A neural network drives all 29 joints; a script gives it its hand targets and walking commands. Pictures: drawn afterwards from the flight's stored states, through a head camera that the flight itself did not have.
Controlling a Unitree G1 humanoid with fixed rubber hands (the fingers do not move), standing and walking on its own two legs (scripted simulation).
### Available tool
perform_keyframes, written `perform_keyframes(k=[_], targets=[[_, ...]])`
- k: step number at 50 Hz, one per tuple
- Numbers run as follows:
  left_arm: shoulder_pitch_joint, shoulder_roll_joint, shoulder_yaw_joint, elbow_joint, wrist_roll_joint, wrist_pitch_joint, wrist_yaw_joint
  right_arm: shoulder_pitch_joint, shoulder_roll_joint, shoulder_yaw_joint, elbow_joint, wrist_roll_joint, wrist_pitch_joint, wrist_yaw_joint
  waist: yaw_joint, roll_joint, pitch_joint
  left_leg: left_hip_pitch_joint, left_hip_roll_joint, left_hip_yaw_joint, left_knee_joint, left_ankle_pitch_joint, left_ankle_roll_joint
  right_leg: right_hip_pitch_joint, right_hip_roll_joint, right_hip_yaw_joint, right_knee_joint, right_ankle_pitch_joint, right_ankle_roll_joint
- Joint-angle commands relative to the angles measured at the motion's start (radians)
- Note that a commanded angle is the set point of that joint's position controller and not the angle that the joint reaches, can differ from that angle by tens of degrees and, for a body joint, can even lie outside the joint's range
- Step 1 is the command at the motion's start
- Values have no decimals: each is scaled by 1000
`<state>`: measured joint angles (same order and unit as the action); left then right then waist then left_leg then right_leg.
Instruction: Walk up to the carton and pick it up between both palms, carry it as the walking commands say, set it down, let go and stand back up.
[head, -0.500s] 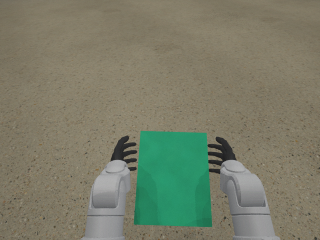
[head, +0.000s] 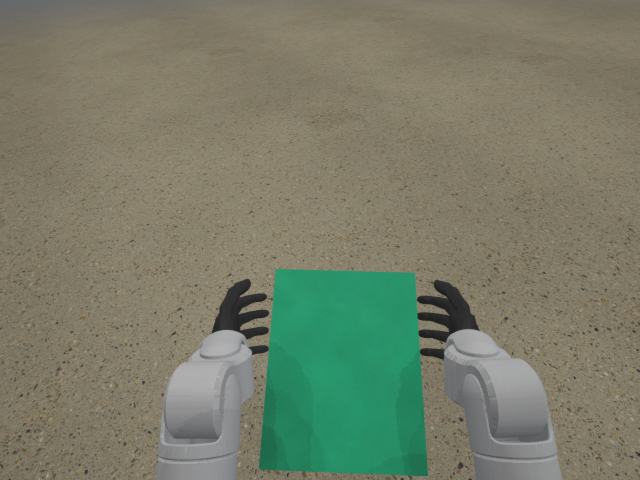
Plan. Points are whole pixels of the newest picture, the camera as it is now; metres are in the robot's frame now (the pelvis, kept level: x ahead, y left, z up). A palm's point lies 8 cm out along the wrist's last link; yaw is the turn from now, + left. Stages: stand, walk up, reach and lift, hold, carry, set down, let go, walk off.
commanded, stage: carry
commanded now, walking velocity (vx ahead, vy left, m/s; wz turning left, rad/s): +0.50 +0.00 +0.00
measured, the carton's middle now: (341, 368) +0.29 +0.01 +0.01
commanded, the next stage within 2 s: none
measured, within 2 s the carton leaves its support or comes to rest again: neither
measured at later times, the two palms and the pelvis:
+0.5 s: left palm (240, 229) +0.49 +0.16 +0.09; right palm (402, 218) +0.50 -0.10 +0.09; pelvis +0.21 +0.01 +0.01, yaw +2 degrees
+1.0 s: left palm (259, 130) +0.80 +0.16 +0.11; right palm (377, 128) +0.80 -0.10 +0.11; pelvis +0.53 +0.03 +0.00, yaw +0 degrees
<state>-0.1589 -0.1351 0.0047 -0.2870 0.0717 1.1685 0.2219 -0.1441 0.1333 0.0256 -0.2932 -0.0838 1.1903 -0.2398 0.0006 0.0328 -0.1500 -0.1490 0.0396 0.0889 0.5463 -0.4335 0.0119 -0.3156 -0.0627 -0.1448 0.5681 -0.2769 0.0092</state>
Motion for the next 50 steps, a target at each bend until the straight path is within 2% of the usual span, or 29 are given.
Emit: perform_keyframes(k=[1, 4, 5, 7, 8, 9, 10, 11, 12, 13, 14, 15, 16, 17, 18, 19, 23, 26, 27, 28, 29, 30, 31, 32, 33, 36, 40, 46, 50], targets=[[-361, -916, -418, -53, -276, 16, -188, -431, 891, 439, -124, 276, -9, 186, 5, -80, -4, -182, 101, -60, -90, -27, 39, 155, -98, 149, -197, -199, -51], [-381, -797, -239, 255, -144, -68, -201, -467, 769, 271, 175, 176, -84, 222, -1, -202, -46, -266, 49, 57, 26, 61, -2, 305, -220, 313, -306, -159, -123], [-447, -903, -325, 91, -207, -90, -202, -528, 876, 355, 17, 256, -107, 230, -8, -177, -40, -241, 43, 62, -47, 60, 2, 292, -223, 292, -293, -103, -127], [-451, -948, -329, 113, -207, -108, -196, -482, 914, 331, 70, 256, -127, 232, -25, -70, -80, -67, 55, 56, -196, 130, 13, 246, -169, 156, -135, 157, -100], [-469, -1007, -401, -17, -256, -105, -192, -448, 974, 385, -32, 300, -126, 226, -38, 7, -121, 110, 88, 20, -218, 242, 16, 158, -116, 52, 19, 282, -62], [-456, -1035, -452, -107, -287, -85, -185, -404, 1003, 419, -101, 322, -112, 215, -41, 105, -181, 298, 145, -54, -147, 472, 29, 32, -70, -20, 155, 255, -19], [-415, -984, -421, -32, -253, -67, -182, -370, 943, 374, -27, 267, -103, 204, -40, 210, -170, 399, 223, -143, -129, 710, 68, -118, -26, -85, 212, 106, 9], [-376, -920, -364, 80, -206, -67, -185, -373, 881, 330, 47, 212, -106, 202, -34, 237, -95, 463, 265, -179, -145, 1037, 100, -258, 39, -120, 179, -202, 7], [-409, -983, -432, -63, -265, -60, -188, -401, 959, 412, -109, 260, -99, 202, -36, 179, -45, 482, 257, -169, -105, 1279, 105, -299, 82, -125, 125, -288, -6], [-394, -986, -416, -38, -261, -55, -188, -397, 962, 409, -100, 248, -90, 201, -28, 139, -63, 458, 240, -101, -34, 1394, 85, -211, 102, -131, 33, -258, -19], [-375, -937, -353, 82, -215, -66, -193, -395, 898, 343, 13, 199, -99, 206, 2, 94, -131, 272, 199, 17, 97, 1303, 39, 97, 98, -104, -154, -129, -43], [-387, -902, -330, 134, -189, -89, -201, -411, 840, 294, 74, 178, -123, 218, 31, 32, -249, 21, 157, 100, 279, 934, -6, 480, 28, -4, -263, 1, -67], [-390, -932, -351, 86, -193, -115, -201, -498, 861, 344, -31, 232, -137, 236, 56, -278, -227, -352, 49, 122, 564, 388, -44, 688, -212, 371, -259, 333, -164], [-429, -1092, -504, -194, -319, -96, -191, -541, 994, 495, -323, 370, -124, 229, 37, -269, -134, -618, -28, 41, 647, -78, -46, 747, -320, 530, -256, 717, -258], [-381, -1073, -477, -159, -302, -67, -180, -483, 1016, 488, -250, 367, -93, 220, 39, -138, -128, -680, 30, -46, 665, -82, -28, 765, -350, 478, -227, 797, -269], [-337, -1047, -459, -123, -283, -49, -175, -422, 995, 470, -198, 348, -75, 213, 42, -92, -129, -702, 57, -71, 599, -65, -6, 778, -333, 387, -221, 776, -229], [-321, -967, -460, -132, -303, -34, -195, -295, 946, 420, -117, 270, -64, 198, 35, -171, -72, -503, 25, 71, 178, 62, 4, 583, -235, 91, -275, 787, -144], [-310, -912, -439, -86, -274, -55, -208, -294, 892, 362, -61, 229, -92, 200, 10, -220, -149, -79, -78, 191, -25, 284, 7, 367, -146, -88, -123, 870, -68], [-329, -880, -418, -54, -253, -75, -212, -304, 870, 339, -17, 216, -112, 207, -17, -195, -193, 126, -101, 232, -83, 343, 14, 254, -118, -123, 3, 768, -38], [-368, -867, -419, -66, -241, -92, -217, -340, 868, 338, -17, 226, -130, 213, -44, -117, -252, 363, -58, 176, -79, 284, 35, 71, -76, -115, 180, 510, -6], [-413, -820, -388, 4, -202, -105, -224, -366, 818, 282, 71, 190, -154, 219, -69, 107, -237, 415, 165, -219, -207, 74, 115, -154, 11, -97, 495, 128, 27], [-420, -950, -514, -205, -300, -87, -220, -433, 918, 394, -165, 288, -142, 215, -38, 232, -235, 395, 387, -641, -341, 182, 254, -339, 97, 27, 728, -218, 4], [-349, -900, -412, -12, -236, -84, -215, -402, 875, 329, -10, 244, -128, 215, -23, 118, -267, 374, 417, -619, -301, 205, 295, -361, 18, 155, 830, -185, -27], [-367, -1002, -509, -172, -312, -72, -213, -408, 982, 431, -158, 311, -112, 213, -23, 45, -241, 322, 386, -526, -279, 302, 281, -382, -9, 191, 843, -131, -30], [-351, -1036, -513, -169, -313, -59, -210, -404, 1026, 460, -161, 326, -95, 214, -19, 5, -222, 273, 358, -431, -289, 318, 251, -385, -31, 197, 788, -92, -24], [-302, -1049, -496, -159, -292, -47, -206, -384, 1057, 484, -169, 348, -74, 225, -7, 26, -158, 190, 294, -216, -343, 280, 165, -339, -61, 147, 491, -61, 1], [-288, -1029, -511, -195, -291, -23, -188, -346, 1013, 476, -200, 342, -46, 222, -6, 87, -100, 156, 236, -49, -355, 387, 135, -277, -36, 41, 165, 60, -1], [-330, -981, -521, -198, -315, 40, -178, -333, 933, 449, -212, 314, 10, 202, -16, 95, -34, 195, 213, 40, -316, 572, 105, -205, 9, -48, -3, 191, -21], [-334, -954, -482, -154, -308, 73, -181, -349, 906, 443, -199, 297, 46, 195, 3, 63, -115, 148, 152, 139, -14, 738, 45, 140, 87, -131, -128, 169, -41]])
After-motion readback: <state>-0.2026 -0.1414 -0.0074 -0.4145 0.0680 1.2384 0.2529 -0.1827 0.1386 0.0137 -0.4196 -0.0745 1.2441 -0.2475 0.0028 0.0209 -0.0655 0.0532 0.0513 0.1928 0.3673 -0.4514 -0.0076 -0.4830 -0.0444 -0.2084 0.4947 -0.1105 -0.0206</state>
